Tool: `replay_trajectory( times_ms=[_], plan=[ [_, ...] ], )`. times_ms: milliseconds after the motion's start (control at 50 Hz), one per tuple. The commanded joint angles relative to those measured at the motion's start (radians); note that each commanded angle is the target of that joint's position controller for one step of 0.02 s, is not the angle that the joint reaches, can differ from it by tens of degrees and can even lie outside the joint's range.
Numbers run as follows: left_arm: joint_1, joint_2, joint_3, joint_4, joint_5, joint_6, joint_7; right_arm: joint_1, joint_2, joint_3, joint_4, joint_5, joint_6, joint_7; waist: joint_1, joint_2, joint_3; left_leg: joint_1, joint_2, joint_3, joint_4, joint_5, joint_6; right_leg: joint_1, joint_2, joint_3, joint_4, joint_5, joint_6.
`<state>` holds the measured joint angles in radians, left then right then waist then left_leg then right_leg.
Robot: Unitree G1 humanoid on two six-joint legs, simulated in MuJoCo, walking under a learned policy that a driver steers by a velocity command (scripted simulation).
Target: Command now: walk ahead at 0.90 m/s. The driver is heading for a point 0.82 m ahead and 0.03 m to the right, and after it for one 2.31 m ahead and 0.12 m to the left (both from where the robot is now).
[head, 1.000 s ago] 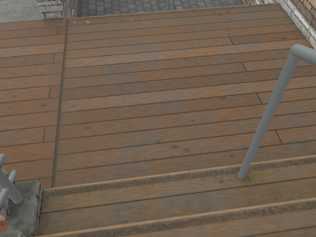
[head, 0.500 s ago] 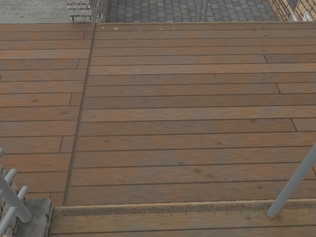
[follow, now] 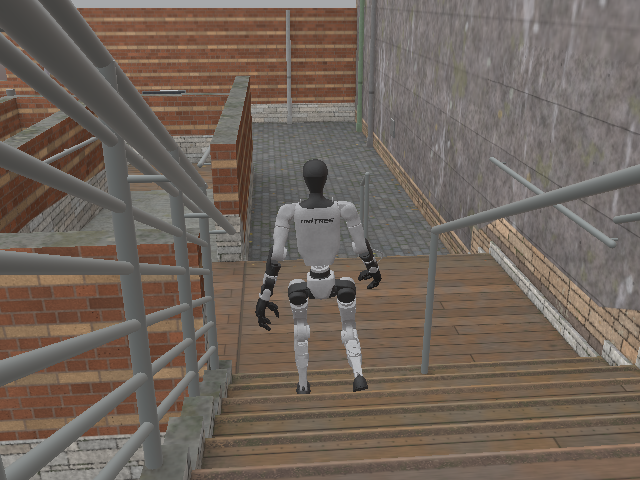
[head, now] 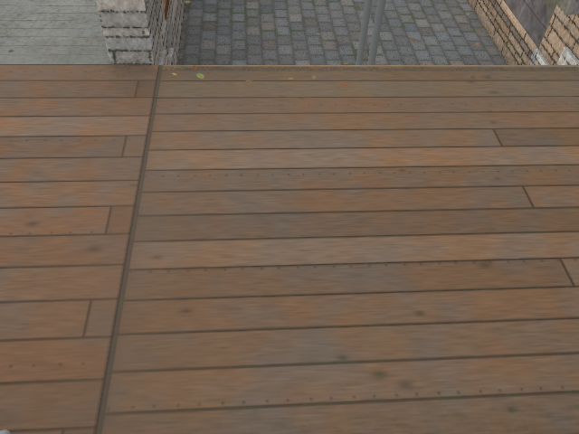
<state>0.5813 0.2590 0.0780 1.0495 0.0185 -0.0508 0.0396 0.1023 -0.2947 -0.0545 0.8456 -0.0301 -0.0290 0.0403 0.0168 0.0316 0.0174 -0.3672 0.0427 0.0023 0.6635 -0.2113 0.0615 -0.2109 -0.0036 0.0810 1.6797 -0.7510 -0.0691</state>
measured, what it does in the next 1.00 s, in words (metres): goes down: right foot 0.15 m lower, then left foot 0.15 m lower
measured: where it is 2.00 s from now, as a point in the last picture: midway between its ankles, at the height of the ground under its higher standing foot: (275, 313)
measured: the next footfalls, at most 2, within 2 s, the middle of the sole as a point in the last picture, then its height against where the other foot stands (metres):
right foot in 0.44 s outside the picture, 0.15 m lower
left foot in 0.84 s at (252, 363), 0.15 m lower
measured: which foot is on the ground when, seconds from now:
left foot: down 0.00-0.44, up 0.46-0.82, down 0.84-1.00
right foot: up 0.00-0.42, down 0.44-0.84, up 0.86-1.00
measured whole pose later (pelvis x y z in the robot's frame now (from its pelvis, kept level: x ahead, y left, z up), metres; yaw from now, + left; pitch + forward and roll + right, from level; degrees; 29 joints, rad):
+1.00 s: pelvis +0.81 +0.05 -0.30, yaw +2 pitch +2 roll +0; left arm 0.23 0.19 0.02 0.97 -0.05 -0.08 0.02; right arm 0.20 -0.20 -0.02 0.99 -0.01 -0.10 0.01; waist 0.00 0.01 0.06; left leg -0.32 -0.06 0.08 0.52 -0.24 0.10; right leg -0.57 0.00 0.11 1.51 -0.50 0.01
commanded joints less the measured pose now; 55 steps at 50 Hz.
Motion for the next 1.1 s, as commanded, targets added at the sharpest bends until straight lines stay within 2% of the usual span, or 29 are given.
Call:
replay_trajectory(
  times_ms=[20,40,60,120,180,200,260,340,380,420,440,460,480,500,520,540,580,620,660,780,820,840,860,880,900,940,980,1040,1100],
  plan=[
    [0.021,-0.044,-0.022,-0.138,-0.007,-0.044,0.023,0.478,-0.068,0.004,0.178,-0.004,0.005,-0.016,-0.015,0.172,-0.08,0.535,0.231,-0.305,0.049,0.712,-0.06,-0.742,0.058,0.162,0.353,0.132,-0.084],
    [0.013,-0.016,-0.028,-0.161,-0.007,-0.03,0.007,0.366,-0.149,-0.03,0.153,0.001,-0.005,-0.019,0.036,0.206,-0.141,0.457,0.344,-0.617,-0.218,-0.153,0.075,-0.812,0.024,0.057,0.284,0.224,-0.062],
    [-0.142,0.048,-0.018,-0.163,0.053,-0.006,0.001,0.291,-0.114,-0.021,0.131,0.024,-0.022,-0.023,0.007,0.122,-0.019,0.266,0.31,-0.713,-0.358,-0.577,0.114,-0.783,-0.032,0.069,0.195,0.205,-0.049],
    [-0.388,0.043,-0.016,-0.21,0.021,0.039,-0.032,0.218,-0.019,0.027,0.143,-0.008,-0.076,-0.041,0.06,-0.02,0.225,-0.301,0.207,-0.543,-0.267,-0.562,0.15,-0.619,-0.078,0.15,-0.346,0.606,0.037],
    [-0.404,0.051,-0.023,-0.196,0.04,0.061,-0.045,0.303,-0.136,-0.01,0.127,-0.01,-0.083,-0.052,0.041,0.139,0.123,-0.25,0.167,-0.45,-0.228,-0.161,0.184,-0.487,-0.037,0.012,-0.445,0.74,0.069],
    [-0.503,0.069,-0.016,-0.209,0.018,0.032,-0.056,0.344,-0.04,0.001,0.158,0.023,-0.093,-0.057,0.017,0.006,0.133,-0.148,0.124,-0.412,-0.116,-0.238,0.156,-0.58,-0.067,0.116,-0.628,1.025,0.043],
    [-0.647,0.054,-0.031,-0.242,0.033,-0.006,-0.082,0.338,-0.045,0.005,0.13,0.043,-0.093,-0.065,-0.042,-0.034,0.102,-0.119,0.057,-0.274,-0.104,-0.253,0.153,-0.399,-0.029,-0.046,-0.926,1.259,0.032],
    [-0.794,-0.002,-0.051,-0.323,-0.02,0.004,-0.088,0.497,0.009,0.009,0.203,-0.011,-0.057,-0.054,-0.177,0.035,0.193,0.042,0.057,-0.231,-0.031,-0.031,0.158,-0.324,-0.027,-0.112,-1.092,1.045,0.015],
    [-0.742,0.002,-0.049,-0.324,-0.018,0.007,-0.077,0.533,0.016,0.012,0.223,-0.035,-0.037,-0.069,-0.172,-0.005,0.183,0.185,0.054,-0.177,0.062,0.151,0.145,-0.277,-0.014,-0.158,-1.223,0.957,-0.007],
    [-0.128,0.079,-0.002,-0.139,-0.001,0.015,-0.055,0.381,-0.055,0.003,0.203,-0.034,-0.032,-0.064,0.143,0.039,-0.079,0.09,0.081,-0.093,0.62,0.71,0.14,0.267,0.021,-0.173,-1.065,0.933,-0.088],
    [0.006,0.107,0.02,-0.117,0.014,0.01,-0.05,0.338,-0.108,-0.027,0.197,0.013,-0.037,-0.067,0.264,-0.112,-0.113,-0.01,-0.037,-0.043,1.036,0.512,0.11,0.417,-0.046,-0.067,-1.373,0.792,-0.134],
    [0.015,0.137,0.024,-0.065,0.023,0.007,-0.062,0.258,-0.021,-0.024,0.173,0.001,-0.042,-0.071,0.219,-0.216,-0.033,-0.322,-0.152,-0.028,1.37,-0.448,0.115,0.535,-0.148,-0.01,-1.202,1.073,-0.133],
    [-0.02,0.115,-0.002,-0.082,0.036,-0.008,-0.068,0.375,0.04,-0.009,0.107,0.035,-0.059,-0.083,0.068,-0.232,-0.136,-0.533,-0.119,-0.176,1.322,-0.493,0.126,0.711,-0.265,0.121,-0.899,1.519,-0.128],
    [-0.032,0.106,0.005,-0.086,0.025,-0.011,-0.066,0.385,-0.012,-0.017,0.115,0.034,-0.06,-0.079,0.075,-0.133,-0.172,-0.682,-0.069,-0.153,1.152,-0.366,0.131,0.763,-0.319,0.238,-1.033,1.212,-0.185],
    [-0.079,0.139,0.027,-0.077,0.023,-0.015,-0.046,0.315,-0.025,-0.023,0.088,0.008,-0.051,-0.075,0.066,-0.231,-0.11,-0.781,-0.041,-0.133,1.121,-0.342,0.093,0.627,-0.403,0.442,-1.186,0.629,-0.316],
    [-0.161,0.012,-0.01,-0.09,0.011,-0.036,-0.046,0.202,-0.077,-0.047,0.099,-0.032,-0.046,-0.057,0.037,0.004,0.035,-0.741,0.01,-0.189,0.89,-0.173,0.073,0.414,-0.31,0.389,-1.269,0.431,-0.241],
    [-0.231,0.01,-0.029,-0.079,-0.003,-0.069,-0.029,0.134,-0.019,-0.042,0.078,-0.016,-0.024,-0.027,-0.058,-0.019,0.18,-0.429,0.045,-0.188,0.485,-0.044,-0.015,-0.083,-0.242,0.265,-1.29,0.674,-0.201],
    [-0.245,0.125,0.005,-0.068,0.017,-0.078,-0.02,0.111,0.019,-0.024,0.08,-0.044,-0.004,-0.008,-0.079,-0.089,0.155,-0.267,0.027,-0.054,0.398,0.134,-0.044,-0.192,-0.194,0.188,-1.265,0.773,-0.195],
    [-0.248,0.028,-0.017,-0.059,-0.025,-0.112,-0.016,0.014,0.03,-0.012,0.049,-0.01,-0.045,0.013,-0.085,-0.027,0.116,-0.091,0.051,-0.044,0.034,0.658,-0.009,-0.308,-0.073,0.064,-1.222,0.54,-0.134],
    [-0.032,0.025,-0.036,0.004,0.015,-0.069,-0.023,-0.145,0.022,0.015,0.012,-0.002,-0.043,0.003,0.072,-0.003,0.196,-0.04,-0.007,0.105,-0.216,0.571,0.025,0.013,-0.066,0.021,-0.991,0.761,-0.113],
    [0.02,0.082,-0.033,0.049,0.039,-0.04,-0.001,0.116,-0.028,-0.003,0.099,-0.032,-0.064,-0.018,-0.019,-0.014,0.072,0.125,-0.02,0.085,-0.378,0.566,0.044,0.167,-0.05,0.032,-0.587,1.072,-0.109],
    [-0.016,0.081,-0.032,0.053,0.017,-0.023,0.006,0.344,-0.063,-0.02,0.166,-0.038,-0.069,-0.019,-0.152,0.01,-0.026,0.382,0.029,0.062,-0.477,0.725,0.065,0.077,-0.019,-0.022,-0.251,0.988,-0.09],
    [-0.059,0.028,-0.029,0.042,0.002,-0.019,0.006,0.465,-0.14,-0.038,0.205,-0.026,-0.061,-0.013,-0.182,0.14,-0.1,0.667,0.175,-0.042,-0.306,1.194,0.108,-0.228,0.15,-0.104,0.19,0.043,-0.048],
    [0.052,-0.035,-0.06,0.002,-0.089,-0.064,-0.023,0.475,-0.11,-0.013,0.175,0.028,-0.096,-0.008,-0.14,0.378,-0.318,1.119,0.372,-0.259,0.131,1.506,0.251,-0.634,0.121,0.173,0.3,-0.042,0.005],
    [-0.09,0.06,-0.053,-0.073,-0.123,-0.084,-0.033,0.494,-0.11,-0.019,0.164,0.029,-0.091,-0.001,-0.222,0.248,-0.449,1.227,0.421,-0.392,0.032,1.172,0.364,-0.818,0.072,0.202,0.18,0.02,0.054],
    [-0.27,0.097,-0.037,-0.133,-0.109,-0.078,-0.024,0.268,-0.12,-0.025,0.089,0.024,-0.075,-0.026,-0.12,-0.142,-0.31,0.809,0.391,-0.43,-0.207,0.636,0.335,-0.738,-0.023,0.071,-0.085,0.229,0.075],
    [-0.335,0.007,-0.037,-0.144,-0.055,-0.028,-0.014,0.153,-0.066,0.003,0.097,0.036,-0.091,-0.044,-0.019,-0.18,-0.092,0.315,0.369,-0.382,-0.277,0.786,0.294,-0.607,-0.072,0.036,-0.216,0.316,0.106],
    [-0.365,-0.059,-0.052,-0.179,-0.045,-0.046,-0.025,0.041,-0.032,0.017,0.081,0.024,-0.082,-0.057,0.039,0.038,-0.016,-0.077,0.098,-0.048,-0.368,0.802,0.162,-0.224,-0.051,-0.072,-0.875,0.571,0.117],
    [-0.414,-0.02,-0.04,-0.157,-0.033,-0.053,-0.035,0.106,-0.098,-0.007,0.112,0.05,-0.079,-0.073,0.015,0.069,-0.125,0.075,0.085,-0.028,-0.321,0.771,0.133,-0.099,0.03,-0.099,-1.097,0.834,0.11]
  ],
)
Keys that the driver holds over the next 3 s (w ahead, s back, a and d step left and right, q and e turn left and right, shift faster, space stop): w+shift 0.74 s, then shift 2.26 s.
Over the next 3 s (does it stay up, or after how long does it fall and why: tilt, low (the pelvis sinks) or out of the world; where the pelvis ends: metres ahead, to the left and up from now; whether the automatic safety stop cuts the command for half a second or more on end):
stays up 1.05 0.05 -0.30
